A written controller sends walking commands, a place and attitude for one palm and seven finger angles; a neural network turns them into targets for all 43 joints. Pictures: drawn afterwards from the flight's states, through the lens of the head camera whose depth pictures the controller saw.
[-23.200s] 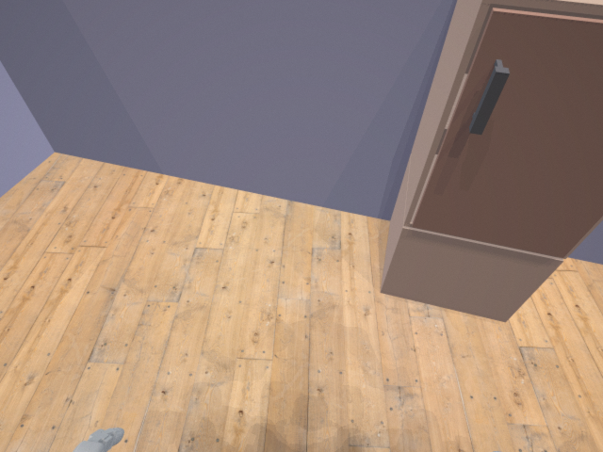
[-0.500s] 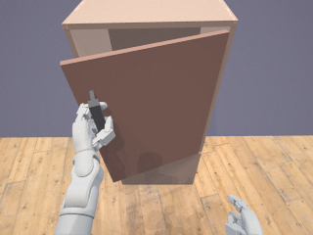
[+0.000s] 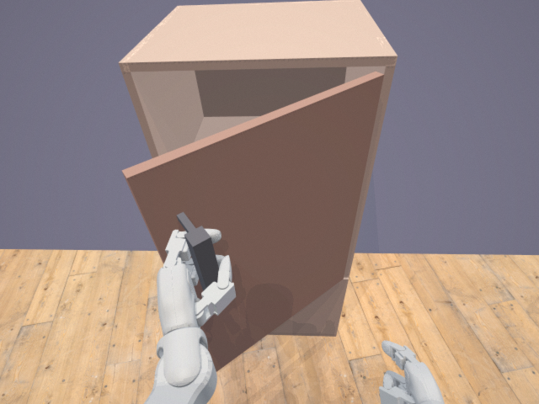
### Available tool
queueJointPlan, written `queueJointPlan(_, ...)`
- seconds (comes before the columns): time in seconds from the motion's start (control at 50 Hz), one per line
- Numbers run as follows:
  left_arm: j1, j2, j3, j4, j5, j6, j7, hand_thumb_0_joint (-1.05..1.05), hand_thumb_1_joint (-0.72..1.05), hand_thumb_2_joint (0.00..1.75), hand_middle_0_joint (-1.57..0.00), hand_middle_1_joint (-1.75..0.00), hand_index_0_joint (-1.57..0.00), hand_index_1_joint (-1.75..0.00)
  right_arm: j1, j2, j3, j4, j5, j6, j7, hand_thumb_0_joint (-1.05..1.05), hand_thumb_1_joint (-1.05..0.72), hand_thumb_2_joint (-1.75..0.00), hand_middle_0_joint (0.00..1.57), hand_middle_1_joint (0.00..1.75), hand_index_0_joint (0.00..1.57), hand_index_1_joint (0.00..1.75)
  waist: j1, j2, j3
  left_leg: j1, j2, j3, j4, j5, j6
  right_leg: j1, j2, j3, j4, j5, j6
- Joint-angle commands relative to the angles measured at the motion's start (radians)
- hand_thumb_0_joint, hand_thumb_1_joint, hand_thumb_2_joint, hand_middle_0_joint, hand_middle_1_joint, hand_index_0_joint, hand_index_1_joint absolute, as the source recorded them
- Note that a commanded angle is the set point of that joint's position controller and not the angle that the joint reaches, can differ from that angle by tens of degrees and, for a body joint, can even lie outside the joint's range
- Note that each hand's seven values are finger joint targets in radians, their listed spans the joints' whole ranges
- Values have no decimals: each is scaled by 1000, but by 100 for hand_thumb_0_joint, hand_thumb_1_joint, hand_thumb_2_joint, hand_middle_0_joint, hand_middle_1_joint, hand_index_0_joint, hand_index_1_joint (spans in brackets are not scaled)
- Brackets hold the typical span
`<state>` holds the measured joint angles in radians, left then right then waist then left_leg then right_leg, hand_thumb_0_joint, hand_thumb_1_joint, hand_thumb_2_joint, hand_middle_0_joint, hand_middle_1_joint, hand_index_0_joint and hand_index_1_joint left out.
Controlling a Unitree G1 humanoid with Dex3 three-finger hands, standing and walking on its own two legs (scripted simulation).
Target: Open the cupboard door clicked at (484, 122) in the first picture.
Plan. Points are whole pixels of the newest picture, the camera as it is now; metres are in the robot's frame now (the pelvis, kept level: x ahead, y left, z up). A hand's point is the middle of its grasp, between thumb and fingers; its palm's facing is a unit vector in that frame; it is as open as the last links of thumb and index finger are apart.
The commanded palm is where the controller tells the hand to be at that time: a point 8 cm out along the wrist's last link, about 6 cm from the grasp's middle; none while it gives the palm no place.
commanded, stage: open thumb and fingers to let go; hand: left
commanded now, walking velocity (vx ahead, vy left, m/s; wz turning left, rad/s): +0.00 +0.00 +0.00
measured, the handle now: (199, 257) +0.29 +0.12 +0.11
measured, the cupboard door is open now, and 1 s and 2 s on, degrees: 39 35 38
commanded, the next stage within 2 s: slide the hand sideways off the handle in 0.86 s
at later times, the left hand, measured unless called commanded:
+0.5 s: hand (207, 279) +0.25 +0.10 +0.12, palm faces +0.38 -0.93 +0.00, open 11.5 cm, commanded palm +0.20 +0.13 +0.11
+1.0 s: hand (214, 278) +0.25 +0.09 +0.12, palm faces +0.33 -0.94 -0.02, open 15.3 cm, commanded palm +0.20 +0.12 +0.11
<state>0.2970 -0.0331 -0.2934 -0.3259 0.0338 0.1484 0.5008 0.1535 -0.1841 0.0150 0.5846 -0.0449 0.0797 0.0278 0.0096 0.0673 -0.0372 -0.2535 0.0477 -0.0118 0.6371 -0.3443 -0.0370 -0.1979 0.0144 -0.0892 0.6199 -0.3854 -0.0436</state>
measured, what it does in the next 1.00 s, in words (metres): stands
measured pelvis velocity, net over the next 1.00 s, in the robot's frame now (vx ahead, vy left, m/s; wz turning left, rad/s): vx -0.03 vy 0.02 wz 0.01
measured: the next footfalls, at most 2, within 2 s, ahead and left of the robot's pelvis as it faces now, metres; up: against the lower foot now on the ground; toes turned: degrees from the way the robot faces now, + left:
none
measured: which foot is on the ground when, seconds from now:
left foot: down 0.00-1.00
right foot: down 0.00-1.00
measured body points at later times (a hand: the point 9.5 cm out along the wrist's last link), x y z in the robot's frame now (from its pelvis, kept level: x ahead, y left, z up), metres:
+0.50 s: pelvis -0.02 +0.01 +0.00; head -0.04 -0.01 +0.45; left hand +0.22 +0.15 +0.12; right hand +0.19 -0.19 -0.08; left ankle +0.00 +0.15 -0.72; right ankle -0.03 -0.09 -0.72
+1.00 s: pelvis -0.03 +0.02 +0.00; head -0.05 +0.01 +0.45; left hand +0.23 +0.14 +0.12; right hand +0.17 -0.17 -0.09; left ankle +0.00 +0.15 -0.72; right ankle -0.03 -0.09 -0.72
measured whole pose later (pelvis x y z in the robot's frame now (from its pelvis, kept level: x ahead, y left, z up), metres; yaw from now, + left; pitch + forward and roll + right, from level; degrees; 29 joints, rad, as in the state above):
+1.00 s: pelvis -0.03 +0.02 +0.00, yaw +1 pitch -4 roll -1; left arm 0.07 -0.08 -0.29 -0.14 0.06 0.16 0.55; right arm 0.10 -0.16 0.04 0.63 -0.04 0.10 0.03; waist 0.04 0.05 0.00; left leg -0.28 0.02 -0.01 0.65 -0.30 -0.01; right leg -0.22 -0.01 -0.09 0.62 -0.34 -0.02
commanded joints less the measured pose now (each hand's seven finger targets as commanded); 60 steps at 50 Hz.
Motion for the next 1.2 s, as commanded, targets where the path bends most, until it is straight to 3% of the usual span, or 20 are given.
queueJointPlan(0.0,-213,-111,37,-206,18,-74,54,0,90,90,-40,-135,-40,-135,-216,-69,-12,-160,0,-56,-20,0,-90,-90,20,30,20,30,29,-144,-67,53,-51,6,-19,246,56,-51,-47,63,-163,307,24)
queueJointPlan(0.02,-310,-87,66,-170,19,-79,68,0,90,90,-40,-135,-40,-135,-223,-69,-7,-146,-1,-54,-28,0,-90,-90,20,30,20,30,16,-151,-39,45,-57,3,-19,215,57,-76,-52,74,-185,243,26)
queueJointPlan(0.08,-322,-93,78,-126,23,-80,82,0,69,81,-38,-133,-38,-133,-233,-66,-11,-141,-6,-60,-40,0,-90,-90,20,30,20,30,36,-161,-67,59,-64,4,-19,204,60,-64,-60,94,-212,196,27)
queueJointPlan(0.14,-333,-110,61,-120,26,-89,72,0,48,72,-37,-130,-37,-130,-215,-62,-12,-142,-7,-58,-45,0,-90,-90,20,30,20,30,37,-168,-132,78,-63,6,-31,251,61,-13,-63,94,-186,304,30)
queueJointPlan(0.24,-294,-126,31,-138,33,-102,40,0,13,57,-35,-127,-35,-127,-185,-62,-16,-151,-5,-52,-38,0,-90,-90,20,30,20,30,33,-139,-160,92,-53,9,-45,302,59,17,-57,72,-145,421,28)
queueJointPlan(0.42,-342,-142,1,-118,32,-96,21,0,-50,30,-30,-120,-30,-120,-204,-70,-11,-153,3,-52,-39,0,-90,-90,20,30,20,30,17,-133,-82,90,-45,-5,-60,231,60,-52,-46,49,-171,246,16)
queueJointPlan(0.46,-385,-147,0,-103,35,-93,31,0,-50,30,-30,-120,-30,-120,-211,-69,-9,-148,3,-57,-41,0,-90,-90,20,30,20,30,16,-140,-74,86,-47,-10,-61,209,59,-64,-46,50,-180,195,15)
queueJointPlan(0.5,-412,-160,-8,-90,41,-87,44,0,-50,30,-28,-110,-28,-110,-215,-67,-10,-141,6,-57,-37,0,-90,-90,20,30,20,30,21,-100,-82,91,-40,-19,-73,200,53,-72,-40,35,-161,174,7)
queueJointPlan(0.62,-383,-199,-36,-99,47,-75,63,0,-50,30,-23,-80,-23,-80,-211,-66,-16,-144,4,-54,-16,0,-90,-90,20,30,20,30,32,-95,-140,88,-31,-21,-73,242,47,-49,-29,15,-117,227,1)
queueJointPlan(0.82,-454,-187,-10,-54,41,-50,95,0,-50,30,-15,-30,-15,-30,-244,-62,-10,-126,8,-42,-13,0,-90,-90,20,30,20,30,33,-103,-114,69,-34,-25,-76,175,44,-75,-28,18,-141,130,-2)
queueJointPlan(0.94,-471,-190,-2,-40,38,-45,102,0,-50,30,-15,-30,-15,-30,-252,-58,-9,-125,6,-36,-13,0,-90,-90,20,30,20,30,34,-127,-117,70,-38,-16,-69,170,44,-72,-32,30,-163,109,2)
queueJointPlan(0.96,-455,-122,-208,-61,117,-93,-116,0,-50,30,-15,-30,-15,-30,-152,-98,-9,-123,3,-32,-7,0,-90,-90,20,30,20,30,-64,-173,-44,101,-46,-21,-79,206,66,-113,-30,69,-147,209,10)
queueJointPlan(0.98,-477,-42,-122,-113,68,-136,-235,0,-50,30,-15,-30,-15,-30,-136,-94,-17,-161,24,-31,-18,0,-90,-90,20,30,20,30,-28,-125,-133,98,-42,-15,-82,219,68,-64,-32,59,-117,262,3)
queueJointPlan(1.0,-486,-3,-108,-115,50,-167,-302,0,-50,30,-15,-30,-15,-30,-135,-89,-7,-170,28,-38,-32,0,-90,-90,20,30,20,30,-14,-95,-160,105,-47,-11,-81,239,72,-42,-32,65,-102,305,1)
queueJointPlan(1.02,-489,25,-92,-134,34,-188,-357,0,-50,30,-15,-30,-15,-30,-134,-85,-3,-185,31,-46,-43,0,-90,-90,20,30,20,30,-10,-78,-176,112,-49,-7,-80,233,73,-35,-33,61,-100,308,3)
queueJointPlan(1.06,-502,50,-78,-115,-14,-207,-467,0,-50,30,-15,-30,-15,-30,-123,-88,8,-199,43,-70,-59,0,-90,-90,20,30,20,30,-26,-78,-137,105,-51,-9,-82,180,74,-66,-34,55,-118,243,7)
queueJointPlan(1.08,-489,32,-72,-94,-47,-204,-492,0,-50,30,-15,-30,-15,-30,-127,-86,14,-209,51,-82,-65,0,-90,-90,20,30,20,30,-27,-53,-96,100,-48,-15,-91,141,70,-91,-31,50,-132,187,7)
queueJointPlan(1.1,-496,19,-55,-87,-85,-201,-499,0,-50,30,-15,-30,-15,-30,-137,-85,21,-212,56,-97,-70,0,-90,-90,20,30,20,30,-27,-71,-68,82,-48,-24,-103,95,67,-106,-27,44,-146,126,11)
queueJointPlan(1.16,-425,62,77,-69,-157,-174,-476,0,-50,30,-15,-30,-15,-30,-161,-91,24,-210,58,-131,-84,0,-90,-90,20,30,20,30,6,-159,-58,59,-50,-22,-115,43,62,-97,-25,54,-194,22,22)
queueJointPlan(1.18,-387,78,111,-67,-162,-169,-462,0,-50,30,-15,-30,-15,-30,-158,-92,22,-206,58,-139,-81,0,-90,-90,20,30,20,30,21,-147,-62,62,-49,-21,-121,49,57,-87,-24,50,-194,18,21)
